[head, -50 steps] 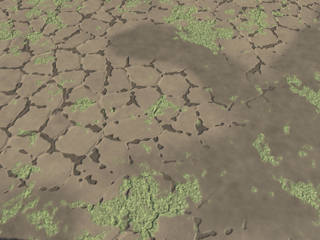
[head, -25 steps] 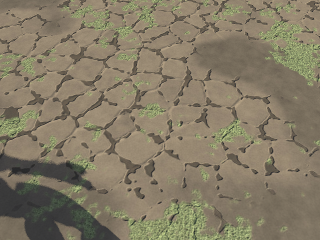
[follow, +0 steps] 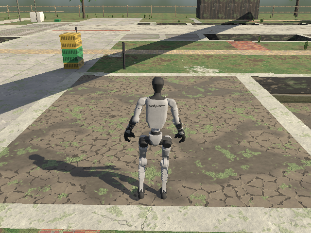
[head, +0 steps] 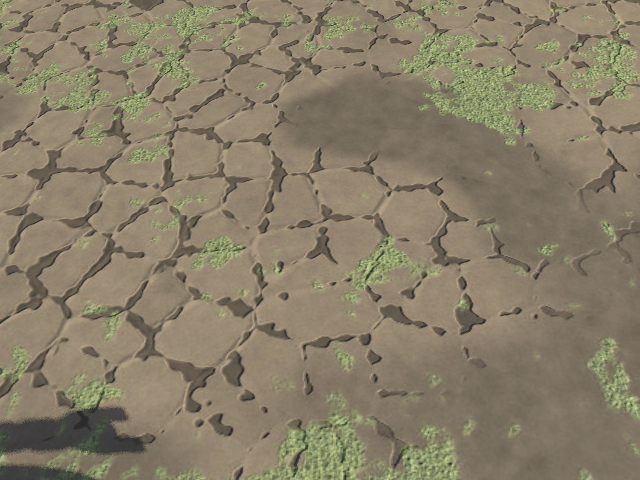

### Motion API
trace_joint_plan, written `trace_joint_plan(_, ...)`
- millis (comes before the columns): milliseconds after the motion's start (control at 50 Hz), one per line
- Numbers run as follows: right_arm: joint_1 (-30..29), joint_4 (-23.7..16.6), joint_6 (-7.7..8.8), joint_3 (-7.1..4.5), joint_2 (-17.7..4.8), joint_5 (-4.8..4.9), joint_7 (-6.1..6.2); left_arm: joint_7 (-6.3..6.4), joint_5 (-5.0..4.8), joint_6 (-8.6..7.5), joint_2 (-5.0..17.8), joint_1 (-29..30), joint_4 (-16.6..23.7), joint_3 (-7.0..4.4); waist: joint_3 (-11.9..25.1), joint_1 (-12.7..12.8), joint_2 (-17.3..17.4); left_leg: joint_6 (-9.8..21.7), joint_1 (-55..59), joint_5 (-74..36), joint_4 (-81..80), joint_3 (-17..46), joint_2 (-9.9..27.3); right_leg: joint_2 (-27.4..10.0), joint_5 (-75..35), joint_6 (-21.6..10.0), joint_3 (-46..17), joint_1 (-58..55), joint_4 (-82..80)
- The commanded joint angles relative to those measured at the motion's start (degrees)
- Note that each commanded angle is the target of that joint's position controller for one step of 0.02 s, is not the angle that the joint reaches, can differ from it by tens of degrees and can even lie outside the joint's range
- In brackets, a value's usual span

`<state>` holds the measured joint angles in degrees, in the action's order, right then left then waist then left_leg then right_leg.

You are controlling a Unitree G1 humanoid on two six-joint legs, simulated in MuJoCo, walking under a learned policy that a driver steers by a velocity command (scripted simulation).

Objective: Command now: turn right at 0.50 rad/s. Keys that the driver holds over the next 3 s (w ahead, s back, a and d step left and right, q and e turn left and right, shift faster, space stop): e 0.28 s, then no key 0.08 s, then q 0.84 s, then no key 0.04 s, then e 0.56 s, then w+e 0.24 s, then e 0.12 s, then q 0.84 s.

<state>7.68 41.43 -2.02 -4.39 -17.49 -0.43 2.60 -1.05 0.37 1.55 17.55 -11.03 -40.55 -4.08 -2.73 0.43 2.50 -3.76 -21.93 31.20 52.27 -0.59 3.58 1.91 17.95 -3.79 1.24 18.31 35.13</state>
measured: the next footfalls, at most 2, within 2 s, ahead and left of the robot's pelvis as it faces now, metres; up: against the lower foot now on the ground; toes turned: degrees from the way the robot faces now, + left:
left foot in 0.44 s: +0.08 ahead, +0.13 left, +0.00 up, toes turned -18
left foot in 1.10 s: +0.05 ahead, +0.18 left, +0.00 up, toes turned +7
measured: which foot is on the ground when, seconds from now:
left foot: up 0.00-0.42, down 0.44-0.80, up 0.82-1.00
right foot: down 0.00-1.00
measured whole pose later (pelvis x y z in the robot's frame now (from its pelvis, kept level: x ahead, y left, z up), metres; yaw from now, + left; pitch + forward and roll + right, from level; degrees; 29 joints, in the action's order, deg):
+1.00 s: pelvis +0.01 +0.04 +0.01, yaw +2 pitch +1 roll -1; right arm 9.7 36.3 -3.3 -4.3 -19.4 1.5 -0.6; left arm 2.3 0.3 1.1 16.5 -10.0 -41.2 -4.0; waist -3.9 1.1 0.7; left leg -3.8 -25.5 25.6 53.4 0.6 1.3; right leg -1.8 14.7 0.1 4.4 12.1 26.3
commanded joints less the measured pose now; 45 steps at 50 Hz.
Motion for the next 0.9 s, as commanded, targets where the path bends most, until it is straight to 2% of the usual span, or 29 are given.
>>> trace_joint_plan(20, -3.5, -5.1, 1.23, -1.6, -5.9, 0.49, 0.47, 0.64, 0.27, -2.55, 11.2, -2.3, 3.8, -2.78, 7.5, 1.5, -7.8, 0.4, -16.5, 1.9, 17.2, 5.8, -1.9, -18.5, -34.9, -13.0, -24.3, -16.2, -14.3)
trace_joint_plan(40, -3.2, -4.4, 1.11, -1.91, -6.4, 0.13, 0.91, 1.14, -0.95, -2.38, 9.8, 0.2, 4.2, -2.29, 6.5, 0.8, -6.9, 0.2, -17.2, -2.1, 15.2, 6.2, -1.3, -16.7, -32.2, -10.7, -22.5, -15.7, -14.3)
trace_joint_plan(60, -2.5, -4.1, 1.11, -2.15, -6.6, 0.01, 1.06, 1.68, -1.41, -2.04, 9.0, 1.4, 4.5, -1.86, 6.6, 0.0, -7.7, -0.2, -14.7, -5.0, 14.2, 6.3, -1.5, -14.9, -32.1, -9.7, -20.8, -13.7, -14.6)
trace_joint_plan(100, -0.8, -3.7, 1.38, -1.98, -5.3, 0.35, 0.65, 2.3, -1.09, -1.41, 8.8, 1.2, 5.0, -1.71, 7.8, -0.6, -8.6, -1.1, -12.2, -8.8, 12.7, 5.5, -3.1, -13.1, -31.3, -9.5, -19.6, -13.0, -15.1)
trace_joint_plan(160, -2.0, -3.9, 1.66, -1.58, -4.1, 0.5, 0.43, 2.93, -1.11, -0.89, 9.3, 0.5, 5.3, -1.99, 7.4, 0.2, -8.6, -1.9, -11.8, -10.8, 4.0, 5.6, -3.9, -12.3, -26.2, -9.4, -20.7, -13.9, -15.3)
trace_joint_plan(220, -3.0, -4.1, 1.97, -1.44, -4.0, 0.51, 0.05, 3.23, -1.01, -0.31, 10.1, 1.0, 5.8, -2.36, 6.6, 0.8, -9.9, -2.3, -8.7, -11.6, -3.2, 6.2, -4.5, -11.5, -18.3, -9.4, -23.2, -11.4, -15.7)
trace_joint_plan(280, -3.1, -4.3, 2.62, -1.57, -4.5, 0.72, -0.51, 2.92, -0.86, 0.13, 10.5, 1.8, 6.3, -2.61, 5.8, 1.1, -10.8, -1.9, -4.9, -10.9, -8.1, 6.5, -5.3, -11.0, -14.7, -9.5, -26.5, -8.3, -15.6)
trace_joint_plan(360, -1.0, -3.8, 3.58, -1.54, -4.8, 1.01, -1.54, 2.44, -0.8, 0.65, 9.4, 3.1, 6.6, -2.06, 7.4, 1.3, -11.4, -0.6, 0.8, -10.9, -14.8, 5.3, -5.0, -11.2, -20.1, -9.0, -28.6, -8.8, -12.7)
trace_joint_plan(400, 2.2, -2.6, 4.12, -1.05, -3.5, 0.72, -2.31, 2.56, -0.96, 0.89, 6.9, 4.6, 6.3, -0.9, 8.5, -0.9, -10.5, 1.0, 8.2, -19.4, -26.0, 3.9, -4.0, -9.8, -21.0, -6.7, -26.6, -7.6, -10.1)
trace_joint_plan(420, 2.3, -2.5, 4.34, -0.59, -2.9, -0.13, -2.59, 2.59, -0.68, 0.7, 4.3, 2.8, 5.3, 0.09, 8.4, -1.0, -8.6, 2.3, 13.2, -27.4, -32.6, 5.7, -2.0, -7.8, -16.4, -3.8, -24.8, -5.6, -9.7)
trace_joint_plan(440, 1.4, -3.2, 4.46, -0.41, -5.2, -1.43, -2.57, 2.47, 0.86, 0.24, 1.5, -1.4, 4.0, 1.06, 9.3, 1.9, -0.5, 4.9, 16.9, -36.1, -34.7, 14.8, 6.0, -3.4, -6.0, -0.2, -19.0, -3.7, -4.0)
trace_joint_plan(460, -3.2, -3.9, 4.44, 0.42, -5.3, -2.54, -2.65, 2.3, 1.15, -0.18, 2.2, -4.5, 3.4, 0.67, 6.3, 6.5, 6.3, 11.5, 10.7, -38.6, -33.8, 19.7, 9.9, 0.8, 5.2, 2.8, -13.1, -3.7, -4.8)
trace_joint_plan(480, -5.3, -4.2, 4.5, 0.98, -3.1, -1.84, -2.85, 2.38, 2.12, -0.49, 4.0, -3.2, 2.9, 0.51, 4.9, 5.5, 6.7, 13.7, 5.4, -29.3, -35.4, 20.5, 9.5, -1.1, 2.5, 4.8, -11.9, -8.0, -7.6)
trace_joint_plan(500, -4.5, -3.9, 4.54, 0.92, -3.4, -1.08, -3.04, 2.41, 2.01, -0.72, 5.3, -0.1, 2.7, 0.05, 3.5, 3.5, 6.0, 11.2, 5.1, -21.4, -35.4, 18.2, 5.8, -1.0, -2.0, 5.0, -11.4, -9.2, -9.3)
trace_joint_plan(520, -2.5, -3.1, 4.51, 0.44, -5.5, -0.55, -3.0, 2.55, 1.79, -0.75, 5.6, 2.2, 2.5, -0.22, 3.2, 1.8, 5.3, 9.2, 4.9, -16.8, -35.3, 16.9, 3.8, -0.5, -4.0, 4.8, -10.7, -9.7, -8.7)
trace_joint_plan(540, -1.6, -2.9, 4.58, 0.19, -7.2, -0.08, -2.84, 2.72, 1.53, -0.63, 5.7, 3.5, 2.9, -0.37, 1.9, 1.3, 6.1, 8.7, 4.1, -15.7, -35.6, 17.8, 3.7, -0.6, -5.1, 4.6, -10.3, -9.3, -8.5)
trace_joint_plan(580, -1.2, -3.3, 4.43, -0.01, -8.5, 0.41, -2.31, 2.94, 0.94, -0.9, 5.4, 2.9, 2.7, -0.46, 1.1, 1.4, 6.2, 9.1, 4.6, -17.6, -34.9, 19.4, 3.8, -0.5, -4.7, 4.4, -8.8, -7.5, -7.9)
trace_joint_plan(680, 0.4, -5.1, 2.66, -0.76, -9.1, 1.47, -1.21, 3.01, 0.31, -2.17, 4.3, 2.1, 2.0, -1.09, 4.4, 0.1, 4.1, 12.1, 8.3, -28.2, -30.1, 23.6, 3.6, 0.2, -4.8, 4.7, -5.9, -5.2, -5.7)
trace_joint_plan(740, -0.2, -7.0, 1.51, -1.04, -8.7, 1.73, -1.01, 2.59, 0.04, -2.45, 4.7, 0.8, 1.7, -1.81, 5.8, 0.1, 1.0, 11.2, 5.6, -29.9, -26.5, 23.0, 1.1, -1.2, -7.5, 3.3, -6.2, -8.2, -6.8)
trace_joint_plan(780, -0.3, -8.3, 1.13, -0.91, -7.8, 1.88, -1.16, 2.53, 0.15, -2.21, 6.6, -0.5, 1.5, -2.63, 6.0, 0.0, -4.9, 8.2, 0.1, -24.8, -20.3, 17.9, -3.2, -5.9, -10.9, 0.0, -10.7, -12.1, -10.6)
trace_joint_plan(800, 0.3, -8.6, 0.98, -0.68, -6.9, 1.89, -1.31, 2.63, 0.47, -2.02, 7.9, -1.7, 1.4, -3.0, 5.5, 0.2, -9.4, 5.9, -4.9, -18.7, -14.2, 13.2, -6.3, -11.7, -15.2, -3.9, -16.0, -14.7, -13.4)
trace_joint_plan(820, 1.6, -8.8, 0.87, -0.64, -6.3, 1.71, -1.55, 2.79, 0.83, -2.08, 8.7, -1.4, 1.7, -3.06, 5.8, 0.1, -15.2, 3.9, -8.6, -4.9, -4.9, 8.0, -8.3, -20.4, -23.0, -9.5, -23.3, -15.9, -16.1)
trace_joint_plan(840, 1.6, -8.7, 0.77, -1.6, -8.6, 1.48, -1.71, 3.16, 1.01, -2.36, 7.6, -0.7, 2.8, -2.51, 5.9, 0.7, -14.1, 2.2, -11.4, 5.5, 8.7, 6.9, -6.3, -25.9, -30.1, -14.0, -26.3, -15.0, -16.6)
trace_joint_plan(860, 2.2, -8.3, 0.49, -2.32, -9.6, 1.6, -1.95, 3.53, 0.77, -2.52, 6.9, 0.9, 3.5, -2.0, 5.5, -0.3, -8.9, 1.3, -11.6, 4.7, 15.3, 7.5, -4.4, -25.6, -31.9, -14.0, -23.5, -13.2, -16.0)
trace_joint_plan(880, 3.0, -7.8, -0.06, -2.13, -8.4, 1.87, -2.11, 3.7, 0.15, -2.49, 6.8, 3.3, 3.9, -1.9, 4.3, -1.5, -6.5, 0.7, -11.6, 1.7, 14.8, 7.2, -2.9, -22.6, -29.7, -11.5, -18.4, -12.1, -15.6)
trace_joint_plan(900, 2.3, -7.9, -0.41, -1.44, -6.5, 1.84, -2.23, 3.74, -0.27, -2.36, 7.6, 4.0, 3.7, -2.09, 3.1, -1.0, -6.7, 0.1, -12.3, -1.9, 11.8, 5.9, -2.0, -20.0, -28.4, -9.8, -14.5, -12.3, -15.8)
Over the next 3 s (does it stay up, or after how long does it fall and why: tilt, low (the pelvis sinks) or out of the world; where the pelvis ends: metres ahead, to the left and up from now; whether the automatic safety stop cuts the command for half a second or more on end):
stays up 0.19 -0.05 0.00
